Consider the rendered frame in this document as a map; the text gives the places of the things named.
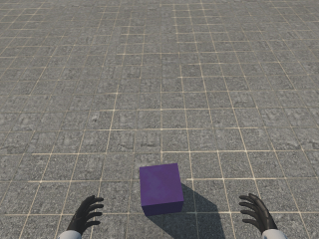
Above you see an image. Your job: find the left robot hand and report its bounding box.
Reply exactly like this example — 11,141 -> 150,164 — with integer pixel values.
66,195 -> 104,237

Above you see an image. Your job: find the right robot hand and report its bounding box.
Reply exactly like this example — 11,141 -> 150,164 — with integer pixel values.
238,193 -> 278,235

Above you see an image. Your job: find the carton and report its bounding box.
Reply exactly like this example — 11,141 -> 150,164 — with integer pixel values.
140,163 -> 184,216

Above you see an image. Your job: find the robot right forearm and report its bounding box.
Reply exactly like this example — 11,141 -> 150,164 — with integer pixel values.
261,229 -> 288,239

